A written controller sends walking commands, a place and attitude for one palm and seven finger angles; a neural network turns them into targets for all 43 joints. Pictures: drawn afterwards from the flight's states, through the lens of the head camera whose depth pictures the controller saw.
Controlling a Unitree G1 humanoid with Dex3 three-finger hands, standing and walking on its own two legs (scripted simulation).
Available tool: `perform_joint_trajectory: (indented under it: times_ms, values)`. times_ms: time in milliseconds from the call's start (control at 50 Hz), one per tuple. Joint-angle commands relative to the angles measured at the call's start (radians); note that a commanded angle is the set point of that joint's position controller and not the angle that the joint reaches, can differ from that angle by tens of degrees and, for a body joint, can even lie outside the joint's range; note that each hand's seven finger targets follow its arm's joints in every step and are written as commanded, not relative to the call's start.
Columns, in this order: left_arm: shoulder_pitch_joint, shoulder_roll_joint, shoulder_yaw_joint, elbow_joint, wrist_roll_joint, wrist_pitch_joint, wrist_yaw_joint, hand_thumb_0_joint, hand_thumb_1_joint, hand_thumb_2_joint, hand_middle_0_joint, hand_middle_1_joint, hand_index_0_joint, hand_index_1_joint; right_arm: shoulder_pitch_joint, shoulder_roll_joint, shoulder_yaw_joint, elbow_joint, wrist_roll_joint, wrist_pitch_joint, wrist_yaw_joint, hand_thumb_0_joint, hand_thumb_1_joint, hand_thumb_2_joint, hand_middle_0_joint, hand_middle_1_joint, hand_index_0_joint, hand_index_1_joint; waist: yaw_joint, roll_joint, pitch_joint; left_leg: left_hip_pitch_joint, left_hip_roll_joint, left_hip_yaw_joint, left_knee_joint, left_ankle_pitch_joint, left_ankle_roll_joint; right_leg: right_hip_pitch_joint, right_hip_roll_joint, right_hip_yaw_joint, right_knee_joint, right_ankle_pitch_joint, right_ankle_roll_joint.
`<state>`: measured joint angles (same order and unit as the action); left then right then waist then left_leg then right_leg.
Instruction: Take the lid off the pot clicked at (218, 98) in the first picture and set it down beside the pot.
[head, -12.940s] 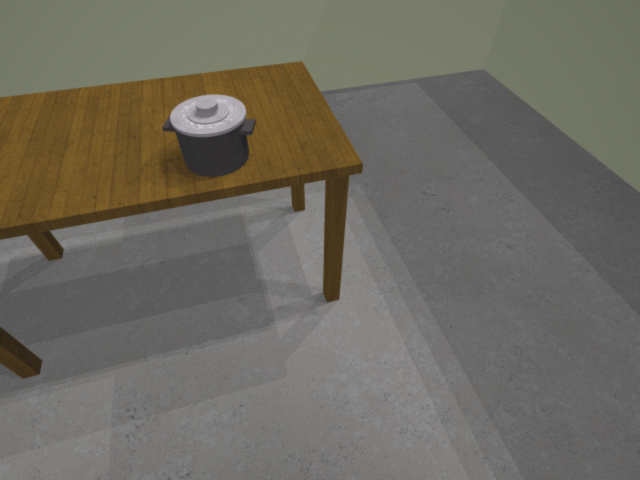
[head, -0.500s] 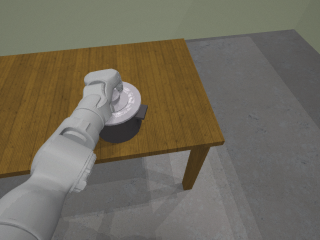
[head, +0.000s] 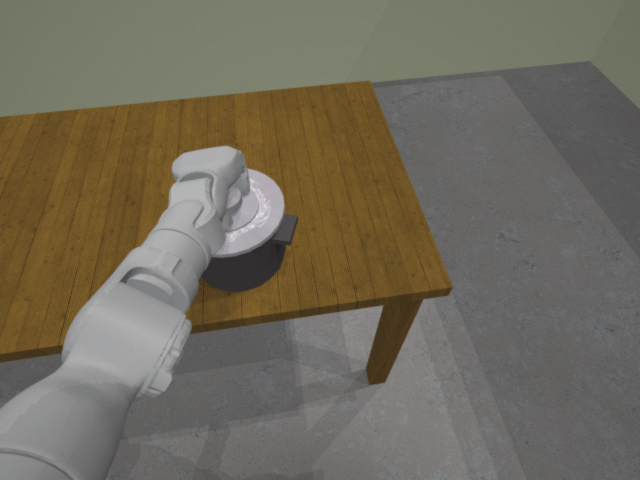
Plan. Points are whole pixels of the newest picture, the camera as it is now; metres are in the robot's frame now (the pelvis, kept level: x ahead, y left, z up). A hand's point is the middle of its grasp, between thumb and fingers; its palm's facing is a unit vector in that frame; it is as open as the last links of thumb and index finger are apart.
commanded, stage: close the fingers and squeeze the knob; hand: left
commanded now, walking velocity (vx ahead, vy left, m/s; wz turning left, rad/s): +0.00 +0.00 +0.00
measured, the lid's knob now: (225, 199) +0.51 +0.11 +0.03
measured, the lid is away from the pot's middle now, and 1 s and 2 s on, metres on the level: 0.00 0.00 0.00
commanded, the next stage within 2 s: lift the lid straight up in 0.94 s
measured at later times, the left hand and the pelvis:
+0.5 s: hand (220, 203) +0.48 +0.11 +0.06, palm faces -0.37 -0.10 -0.92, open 7.8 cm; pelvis +0.00 +0.00 +0.00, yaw +0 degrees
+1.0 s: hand (221, 205) +0.47 +0.10 +0.06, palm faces -0.38 -0.10 -0.92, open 7.8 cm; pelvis +0.00 +0.00 +0.00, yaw +0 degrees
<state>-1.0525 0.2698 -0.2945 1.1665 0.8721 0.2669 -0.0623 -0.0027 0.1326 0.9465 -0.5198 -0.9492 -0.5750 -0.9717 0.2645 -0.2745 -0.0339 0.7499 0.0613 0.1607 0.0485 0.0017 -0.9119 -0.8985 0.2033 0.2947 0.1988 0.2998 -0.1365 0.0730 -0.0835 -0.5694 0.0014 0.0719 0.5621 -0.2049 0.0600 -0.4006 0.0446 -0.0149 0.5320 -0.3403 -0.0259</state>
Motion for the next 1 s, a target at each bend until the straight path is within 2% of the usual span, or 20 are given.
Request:
perform_joint_trajectory:
  times_ms: [0, 40, 100, 140, 200, 240, 300, 420, 500, 520, 640, 660, 700, 720, 760, 800, 840, 900, 920, 980]
  values:
    - [-0.462, 0.169, 0.051, -0.138, 0.003, 0.009, 0.017, 0.0, 0.246, 0.882, -0.649, -1.034, -0.649, -1.034, 0.062, -0.154, -0.048, -0.071, -0.003, -0.014, -0.013, 0.0, -0.9, -0.9, 0.2, 0.3, 0.2, 0.3, -0.018, -0.082, -0.397, 0.421, -0.02, -0.063, 0.015, 0.281, 0.023, -0.03, 0.034, 0.005, -0.055, 0.441, 0.003]
    - [-0.457, 0.172, 0.053, -0.159, 0.013, -0.001, 0.009, 0.0, 0.273, 0.861, -0.665, -1.04, -0.665, -1.04, 0.058, -0.155, -0.051, -0.078, -0.004, -0.014, -0.013, 0.0, -0.9, -0.9, 0.2, 0.3, 0.2, 0.3, -0.011, -0.083, -0.447, 0.45, -0.024, -0.07, 0.027, 0.325, 0.022, -0.017, 0.032, 0.006, -0.05, 0.493, 0.002]
    - [-0.415, 0.101, 0.002, -0.145, 0.009, -0.002, 0.001, 0.0, 0.313, 0.827, -0.689, -1.047, -0.689, -1.047, 0.052, -0.146, -0.05, -0.08, -0.002, -0.009, -0.01, 0.0, -0.9, -0.9, 0.2, 0.3, 0.2, 0.3, -0.021, -0.102, -0.366, 0.437, -0.021, -0.063, 0.022, 0.32, 0.022, -0.046, 0.038, -0.006, -0.056, 0.475, 0.003]
    - [-0.434, 0.177, 0.057, -0.122, 0.015, -0.004, 0.007, 0.0, 0.342, 0.801, -0.706, -1.05, -0.706, -1.05, 0.056, -0.159, -0.048, -0.072, -0.001, -0.007, -0.012, 0.0, -0.9, -0.9, 0.2, 0.3, 0.2, 0.3, -0.018, -0.118, -0.372, 0.417, -0.023, -0.069, 0.021, 0.305, 0.021, -0.038, 0.036, 0.002, -0.056, 0.475, 0.003]
    - [-0.434, 0.099, 0.003, -0.117, 0.005, 0.01, 0.009, 0.0, 0.385, 0.758, -0.733, -1.053, -0.733, -1.053, 0.055, -0.148, -0.049, -0.07, -0.001, -0.008, -0.012, 0.0, -0.9, -0.9, 0.2, 0.3, 0.2, 0.3, -0.025, -0.088, -0.339, 0.423, -0.02, -0.064, 0.015, 0.28, 0.021, -0.073, 0.038, -0.006, -0.059, 0.42, 0.002]
    - [-0.458, 0.155, 0.047, -0.122, 0.015, 0.003, 0.01, 0.0, 0.416, 0.726, -0.751, -1.053, -0.751, -1.053, 0.056, -0.157, -0.049, -0.069, -0.005, -0.009, -0.014, 0.0, -0.9, -0.9, 0.2, 0.3, 0.2, 0.3, -0.021, -0.103, -0.379, 0.423, -0.021, -0.073, 0.023, 0.289, 0.023, -0.057, 0.035, 0.001, -0.054, 0.442, 0.003]
    - [-0.437, 0.111, 0.006, -0.09, 0.005, 0.014, 0.003, 0.0, 0.464, 0.673, -0.78, -1.05, -0.78, -1.05, 0.058, -0.15, -0.044, -0.069, -0.001, -0.01, -0.016, 0.0, -0.9, -0.9, 0.2, 0.3, 0.2, 0.3, -0.031, -0.11, -0.337, 0.391, -0.022, -0.061, 0.019, 0.26, 0.023, -0.06, 0.034, -0.001, -0.056, 0.421, 0.005]
    - [-0.457, 0.167, 0.042, -0.139, 0.015, -0.007, -0.004, 0.0, 0.409, 0.792, -0.717, -1.039, -0.718, -1.02, 0.061, -0.158, -0.046, -0.076, -0.003, -0.012, -0.016, 0.0, -0.9, -0.9, 0.2, 0.3, 0.2, 0.3, -0.022, -0.102, -0.391, 0.405, -0.026, -0.063, 0.03, 0.277, 0.022, -0.034, 0.032, 0.007, -0.053, 0.465, 0.006]
    - [-0.454, 0.113, 0.004, -0.16, 0.006, -0.009, -0.002, 0.0, 0.43, 0.819, -0.719, -1.04, -0.721, -1.015, 0.058, -0.15, -0.051, -0.078, -0.001, -0.011, -0.012, 0.0, -0.9, -0.9, 0.2, 0.3, 0.2, 0.3, -0.025, -0.082, -0.377, 0.427, -0.022, -0.062, 0.025, 0.285, 0.023, -0.047, 0.035, 0.002, -0.054, 0.449, 0.003]
    - [-0.447, 0.153, 0.038, -0.148, 0.015, -0.009, 0.002, 0.0, 0.439, 0.825, -0.721, -1.041, -0.723, -1.015, 0.065, -0.157, -0.052, -0.073, -0.002, -0.011, -0.012, 0.0, -0.9, -0.9, 0.2, 0.3, 0.2, 0.3, -0.021, -0.094, -0.394, 0.431, -0.022, -0.068, 0.027, 0.287, 0.023, -0.047, 0.036, 0.002, -0.056, 0.455, 0.004]
    - [-0.433, 0.148, 0.042, -0.161, 0.009, -0.012, 0.007, 0.0, 0.499, 0.858, -0.737, -1.048, -0.736, -1.021, 0.056, -0.154, -0.054, -0.078, -0.003, -0.01, -0.01, 0.0, -0.9, -0.9, 0.2, 0.3, 0.2, 0.3, -0.014, -0.113, -0.405, 0.428, -0.027, -0.07, 0.026, 0.302, 0.025, -0.021, 0.034, 0.006, -0.057, 0.486, 0.003]
    - [-0.437, 0.114, 0.009, -0.166, 0.0, -0.008, 0.006, 0.0, 0.51, 0.864, -0.739, -1.05, -0.738, -1.022, 0.052, -0.15, -0.053, -0.075, -0.001, -0.009, -0.011, 0.0, -0.9, -0.9, 0.2, 0.3, 0.2, 0.3, -0.025, -0.099, -0.365, 0.425, -0.024, -0.06, 0.02, 0.29, 0.026, -0.033, 0.034, 0.003, -0.063, 0.471, 0.005]
    - [-0.427, 0.15, 0.032, -0.125, 0.002, 0.005, 0.009, 0.0, 0.532, 0.874, -0.745, -1.053, -0.744, -1.025, 0.054, -0.155, -0.047, -0.069, 0.003, -0.009, -0.013, 0.0, -0.9, -0.9, 0.2, 0.3, 0.2, 0.3, -0.022, -0.119, -0.327, 0.382, -0.023, -0.059, 0.006, 0.243, 0.023, -0.031, 0.033, 0.003, -0.066, 0.43, 0.006]
    - [-0.465, 0.156, 0.03, -0.155, 0.009, 0.004, 0.01, 0.0, 0.544, 0.88, -0.748, -1.055, -0.747, -1.026, 0.054, -0.16, -0.047, -0.068, 0.002, -0.011, -0.012, 0.0, -0.9, -0.9, 0.2, 0.3, 0.2, 0.3, -0.023, -0.1, -0.36, 0.403, -0.025, -0.064, 0.01, 0.248, 0.023, -0.036, 0.034, 0.009, -0.065, 0.439, 0.006]
    - [-0.451, 0.114, 0.008, -0.165, 0.006, -0.001, 0.009, 0.0, 0.566, 0.889, -0.753, -1.059, -0.753, -1.03, 0.055, -0.149, -0.053, -0.071, -0.002, -0.012, -0.01, 0.0, -0.9, -0.9, 0.2, 0.3, 0.2, 0.3, -0.02, -0.057, -0.382, 0.444, -0.022, -0.066, 0.018, 0.285, 0.022, -0.048, 0.034, 0.001, -0.057, 0.437, 0.0]
    - [-0.421, 0.107, 0.005, -0.122, 0.005, 0.004, 0.006, 0.0, 0.589, 0.898, -0.76, -1.064, -0.761, -1.035, 0.056, -0.149, -0.049, -0.069, -0.001, -0.012, -0.011, 0.0, -0.9, -0.9, 0.2, 0.3, 0.2, 0.3, -0.024, -0.093, -0.349, 0.414, -0.022, -0.065, 0.014, 0.261, 0.023, -0.051, 0.036, -0.001, -0.061, 0.418, 0.002]
    - [-0.464, 0.179, 0.056, -0.13, 0.009, 0.001, 0.007, 0.0, 0.611, 0.907, -0.767, -1.068, -0.768, -1.04, 0.057, -0.162, -0.048, -0.065, -0.002, -0.012, -0.015, 0.0, -0.9, -0.9, 0.2, 0.3, 0.2, 0.3, -0.021, -0.121, -0.381, 0.401, -0.024, -0.071, 0.017, 0.26, 0.025, -0.026, 0.032, 0.009, -0.058, 0.446, 0.005]
    - [-0.426, 0.139, 0.02, -0.096, 0.001, 0.009, -0.003, 0.0, 0.645, 0.92, -0.779, -1.075, -0.779, -1.049, 0.055, -0.154, -0.043, -0.07, 0.002, -0.014, -0.019, 0.0, -0.9, -0.9, 0.2, 0.3, 0.2, 0.3, -0.03, -0.13, -0.325, 0.365, -0.026, -0.055, 0.013, 0.238, 0.026, -0.029, 0.03, 0.009, -0.065, 0.435, 0.009]
    - [-0.445, 0.17, 0.036, -0.083, 0.012, 0.01, -0.003, 0.0, 0.653, 0.923, -0.782, -1.078, -0.783, -1.052, 0.058, -0.163, -0.039, -0.063, 0.002, -0.015, -0.019, 0.0, -0.9, -0.9, 0.2, 0.3, 0.2, 0.3, -0.03, -0.13, -0.316, 0.357, -0.027, -0.062, 0.013, 0.221, 0.024, -0.043, 0.032, 0.009, -0.065, 0.422, 0.01]
    - [-0.487, 0.187, 0.047, -0.124, 0.017, 0.001, -0.005, 0.0, 0.67, 0.929, -0.787, -1.085, -0.79, -1.058, 0.066, -0.164, -0.044, -0.065, -0.003, -0.019, -0.02, 0.0, -0.9, -0.9, 0.2, 0.3, 0.2, 0.3, -0.031, -0.097, -0.372, 0.389, -0.025, -0.064, 0.023, 0.242, 0.025, -0.043, 0.03, 0.013, -0.057, 0.428, 0.009]
